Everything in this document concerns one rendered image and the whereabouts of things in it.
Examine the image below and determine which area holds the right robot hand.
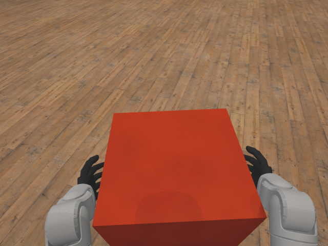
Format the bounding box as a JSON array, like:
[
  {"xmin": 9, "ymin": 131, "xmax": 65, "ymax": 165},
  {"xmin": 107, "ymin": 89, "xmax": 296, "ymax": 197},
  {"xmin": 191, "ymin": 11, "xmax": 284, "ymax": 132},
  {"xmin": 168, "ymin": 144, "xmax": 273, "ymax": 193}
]
[{"xmin": 244, "ymin": 146, "xmax": 272, "ymax": 189}]

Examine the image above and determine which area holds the robot right forearm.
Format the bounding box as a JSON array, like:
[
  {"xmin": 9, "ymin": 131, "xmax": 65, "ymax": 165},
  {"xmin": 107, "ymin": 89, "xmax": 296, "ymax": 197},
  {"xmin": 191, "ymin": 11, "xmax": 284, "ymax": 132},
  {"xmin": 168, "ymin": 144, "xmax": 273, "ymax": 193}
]
[{"xmin": 257, "ymin": 173, "xmax": 318, "ymax": 246}]

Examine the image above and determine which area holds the robot left forearm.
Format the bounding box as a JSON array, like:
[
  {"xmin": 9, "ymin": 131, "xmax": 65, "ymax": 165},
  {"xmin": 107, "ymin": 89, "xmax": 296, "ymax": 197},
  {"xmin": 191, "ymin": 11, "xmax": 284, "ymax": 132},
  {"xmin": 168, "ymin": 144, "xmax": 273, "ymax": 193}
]
[{"xmin": 45, "ymin": 183, "xmax": 96, "ymax": 246}]

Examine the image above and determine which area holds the carton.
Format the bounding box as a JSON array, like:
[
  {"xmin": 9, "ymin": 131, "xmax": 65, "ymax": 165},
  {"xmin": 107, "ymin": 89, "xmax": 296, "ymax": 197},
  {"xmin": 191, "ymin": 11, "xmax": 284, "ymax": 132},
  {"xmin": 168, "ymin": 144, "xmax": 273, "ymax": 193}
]
[{"xmin": 92, "ymin": 109, "xmax": 267, "ymax": 246}]

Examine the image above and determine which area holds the left robot hand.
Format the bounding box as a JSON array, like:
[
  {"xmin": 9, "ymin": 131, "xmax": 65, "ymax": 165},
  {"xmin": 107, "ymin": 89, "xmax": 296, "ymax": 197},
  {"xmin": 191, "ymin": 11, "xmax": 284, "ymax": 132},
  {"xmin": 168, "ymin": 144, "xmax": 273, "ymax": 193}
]
[{"xmin": 77, "ymin": 155, "xmax": 104, "ymax": 200}]

